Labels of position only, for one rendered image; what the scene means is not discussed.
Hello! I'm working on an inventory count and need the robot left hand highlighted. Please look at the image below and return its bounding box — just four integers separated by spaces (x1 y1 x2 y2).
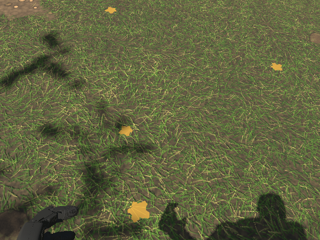
16 205 87 240

